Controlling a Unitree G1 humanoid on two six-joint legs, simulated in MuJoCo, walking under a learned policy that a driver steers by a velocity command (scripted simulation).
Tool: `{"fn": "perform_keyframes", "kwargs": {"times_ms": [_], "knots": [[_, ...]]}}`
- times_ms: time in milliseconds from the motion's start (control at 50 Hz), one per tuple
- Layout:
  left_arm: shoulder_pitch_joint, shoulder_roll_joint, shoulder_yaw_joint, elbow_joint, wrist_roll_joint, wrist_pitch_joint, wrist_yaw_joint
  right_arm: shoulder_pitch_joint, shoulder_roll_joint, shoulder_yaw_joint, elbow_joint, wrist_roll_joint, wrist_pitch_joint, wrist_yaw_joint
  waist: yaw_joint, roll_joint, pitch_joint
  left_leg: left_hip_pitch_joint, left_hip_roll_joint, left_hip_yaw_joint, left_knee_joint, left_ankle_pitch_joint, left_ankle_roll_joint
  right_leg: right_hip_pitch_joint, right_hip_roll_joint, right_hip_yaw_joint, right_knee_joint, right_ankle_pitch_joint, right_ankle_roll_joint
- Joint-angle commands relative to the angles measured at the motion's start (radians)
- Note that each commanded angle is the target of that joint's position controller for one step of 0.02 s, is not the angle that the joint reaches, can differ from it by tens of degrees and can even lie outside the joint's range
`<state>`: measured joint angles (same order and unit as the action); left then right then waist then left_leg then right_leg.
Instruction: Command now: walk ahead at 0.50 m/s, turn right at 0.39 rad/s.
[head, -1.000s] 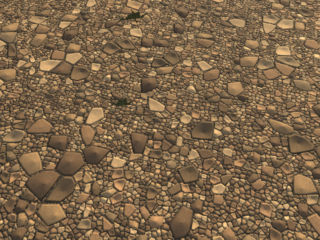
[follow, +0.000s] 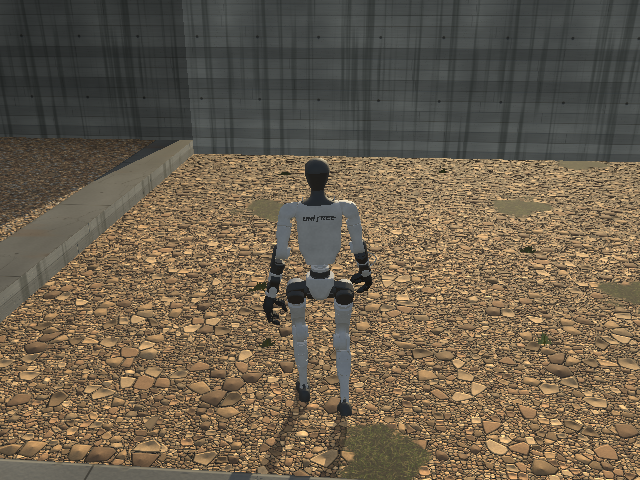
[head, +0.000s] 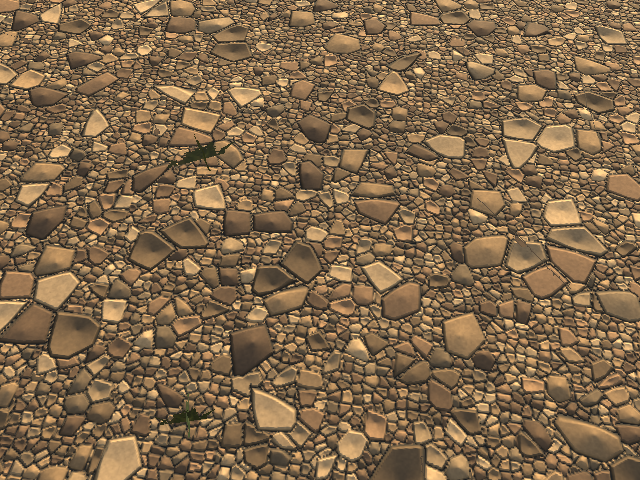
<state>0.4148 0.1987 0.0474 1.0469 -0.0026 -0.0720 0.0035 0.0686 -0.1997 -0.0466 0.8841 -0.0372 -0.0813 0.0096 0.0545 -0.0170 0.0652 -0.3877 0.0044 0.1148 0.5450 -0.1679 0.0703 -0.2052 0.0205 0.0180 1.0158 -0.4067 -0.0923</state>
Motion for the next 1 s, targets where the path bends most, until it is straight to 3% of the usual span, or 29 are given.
{"fn": "perform_keyframes", "kwargs": {"times_ms": [20, 40, 60, 140, 260, 340, 400, 440, 460, 480, 500, 520, 540, 560, 580, 600, 620, 680, 780, 920, 960, 1000], "knots": [[-0.025, 0.074, 0.026, -0.077, 0.01, 0.001, -0.009, 0.152, -0.094, -0.025, 0.008, 0.01, -0.004, -0.006, -0.07, 0.077, -0.055, 0.301, 0.319, -0.365, -0.365, -0.131, 0.083, -0.366, -0.099, 0.042, 0.192, 0.105, -0.024], [-0.02, 0.063, 0.028, -0.08, 0.024, 0.015, -0.017, 0.158, -0.071, -0.018, 0.022, 0.014, -0.008, -0.011, -0.048, 0.105, -0.029, 0.245, 0.283, -0.283, -0.381, -0.068, 0.06, -0.338, -0.114, 0.039, 0.168, 0.124, -0.017], [-0.006, 0.046, 0.028, -0.077, 0.028, 0.028, -0.025, 0.175, -0.062, -0.016, 0.03, 0.014, -0.015, -0.015, -0.036, 0.112, -0.028, 0.224, 0.271, -0.23, -0.387, -0.014, 0.05, -0.321, -0.116, 0.031, 0.167, 0.142, -0.009], [-0.102, 0.032, 0.028, -0.122, 0.03, 0.054, -0.04, 0.252, -0.085, -0.021, 0.055, 0.021, -0.038, -0.018, -0.028, 0.095, -0.008, 0.245, 0.26, -0.094, -0.403, 0.155, 0.053, -0.428, -0.129, 0.007, 0.139, 0.252, 0.009], [-0.343, 0.025, 0.01, -0.22, 0.03, 0.05, -0.063, 0.319, -0.097, -0.017, 0.072, 0.019, -0.042, -0.028, -0.065, 0.08, 0.038, 0.303, 0.237, 0.051, -0.409, 0.307, 0.054, -0.461, -0.113, -0.071, -0.187, 0.419, 0.027], [-0.434, 0.034, 0.003, -0.268, 0.035, 0.049, -0.07, 0.383, -0.128, -0.024, 0.094, 0.018, -0.03, -0.039, -0.087, 0.085, 0.047, 0.432, 0.273, 0.107, -0.37, 0.438, 0.052, -0.43, -0.088, -0.137, -0.334, 0.37, -0.009], [-0.397, 0.059, 0.014, -0.271, 0.04, 0.052, -0.064, 0.379, -0.159, -0.032, 0.095, 0.014, -0.011, -0.046, -0.056, 0.115, 0.004, 0.508, 0.283, 0.157, -0.219, 0.804, 0.041, -0.326, -0.013, -0.187, -0.377, 0.237, -0.062], [-0.253, 0.093, 0.033, -0.235, 0.041, 0.048, -0.054, 0.367, -0.192, -0.042, 0.086, 0.013, 0.01, -0.046, 0.002, 0.128, -0.084, 0.513, 0.285, 0.168, 0.034, 0.945, 0.04, -0.164, 0.058, -0.202, -0.419, 0.145, -0.107], [-0.113, 0.121, 0.05, -0.192, 0.048, 0.039, -0.043, 0.353, -0.198, -0.043, 0.074, 0.017, 0.019, -0.04, 0.066, 0.091, -0.16, 0.422, 0.272, 0.183, 0.258, 0.824, 0.018, 0.033, 0.081, -0.177, -0.509, 0.178, -0.137], [0.001, 0.214, 0.081, -0.169, 0.06, 0.034, -0.028, 0.351, -0.164, -0.035, 0.039, 0.018, 0.019, -0.035, 0.107, -0.014, -0.255, 0.186, 0.235, 0.177, 0.564, 0.411, -0.015, 0.276, -0.103, 0.078, -0.55, 0.082, -0.193], [-0.06, 0.313, 0.102, -0.202, 0.039, 0.045, -0.024, 0.34, -0.09, -0.027, -0.046, 0.031, 0.009, -0.014, 0.025, -0.23, -0.303, -0.256, -0.011, 0.076, 0.925, -0.381, -0.08, 0.51, -0.358, 0.657, -0.685, 0.116, -0.343], [-0.033, 0.301, 0.097, -0.203, 0.021, 0.059, -0.018, 0.212, -0.16, -0.036, -0.079, 0.021, -0.004, -0.009, 0.065, -0.04, -0.263, -0.363, 0.024, -0.111, 0.933, -0.31, -0.073, 0.47, -0.359, 0.638, -0.747, 0.207, -0.333], [-0.08, 0.257, 0.085, -0.194, 0.016, 0.057, -0.009, 0.178, -0.135, -0.028, -0.093, 0.034, -0.017, -0.005, 0.03, -0.01, -0.153, -0.386, 0.071, -0.127, 0.875, -0.217, -0.064, 0.367, -0.34, 0.498, -0.748, 0.285, -0.305], [-0.123, 0.204, 0.072, -0.193, 0.011, 0.049, -0.008, 0.208, -0.132, -0.026, -0.074, 0.033, -0.022, -0.009, -0.021, 0.056, -0.075, -0.322, 0.107, -0.129, 0.765, -0.169, -0.064, 0.231, -0.29, 0.4, -0.764, 0.421, -0.257], [-0.159, 0.177, 0.063, -0.199, 0.006, 0.04, -0.003, 0.212, -0.132, -0.028, -0.072, 0.015, -0.008, -0.011, -0.056, 0.063, -0.057, -0.26, 0.127, -0.139, 0.693, -0.162, -0.072, 0.152, -0.235, 0.327, -0.77, 0.49, -0.224], [-0.185, 0.158, 0.054, -0.207, 0.002, 0.03, 0.0, 0.244, -0.125, -0.025, -0.064, -0.004, 0.013, -0.008, -0.083, 0.05, -0.066, -0.203, 0.133, -0.141, 0.654, -0.153, -0.083, 0.106, -0.196, 0.274, -0.781, 0.53, -0.209], [-0.175, 0.159, 0.051, -0.208, -0.002, 0.018, -0.002, 0.249, -0.121, -0.026, -0.067, -0.012, 0.031, -0.004, -0.09, 0.035, -0.075, -0.178, 0.131, -0.137, 0.625, -0.152, -0.095, 0.083, -0.18, 0.259, -0.785, 0.571, -0.208], [-0.112, 0.199, 0.058, -0.199, -0.002, 0.003, -0.007, 0.179, -0.112, -0.023, -0.101, -0.012, 0.056, 0.005, -0.078, 0.016, -0.06, -0.217, 0.123, -0.115, 0.525, -0.076, -0.122, 0.056, -0.14, 0.233, -0.81, 0.579, -0.194], [0.007, 0.207, 0.057, -0.19, 0.0, 0.007, -0.007, -0.018, -0.129, -0.02, -0.178, -0.005, 0.061, 0.007, -0.005, -0.028, -0.028, -0.35, 0.101, -0.12, 0.331, 0.084, -0.133, 0.154, -0.13, 0.277, -0.813, 0.561, -0.148], [0.093, 0.222, 0.057, -0.192, 0.015, 0.011, 0.009, -0.196, -0.133, 0.001, -0.266, 0.007, 0.039, 0.02, 0.049, -0.057, -0.009, -0.337, 0.03, -0.119, 0.106, 0.12, -0.1, 0.282, -0.147, 0.339, -0.725, 0.692, -0.142], [0.062, 0.24, 0.061, -0.204, 0.018, 0.011, 0.017, -0.155, -0.152, 0.0, -0.27, 0.011, 0.029, 0.017, 0.016, -0.071, -0.013, -0.221, 0.011, -0.129, 0.028, 0.092, -0.076, 0.266, -0.154, 0.359, -0.689, 0.742, -0.112], [0.016, 0.248, 0.058, -0.208, 0.018, 0.001, 0.014, 0.026, -0.181, -0.013, -0.21, 0.009, 0.018, 0.004, -0.057, -0.072, -0.082, 0.043, -0.039, -0.085, -0.023, 0.047, -0.03, 0.226, -0.139, 0.306, -0.573, 0.967, -0.067]]}}
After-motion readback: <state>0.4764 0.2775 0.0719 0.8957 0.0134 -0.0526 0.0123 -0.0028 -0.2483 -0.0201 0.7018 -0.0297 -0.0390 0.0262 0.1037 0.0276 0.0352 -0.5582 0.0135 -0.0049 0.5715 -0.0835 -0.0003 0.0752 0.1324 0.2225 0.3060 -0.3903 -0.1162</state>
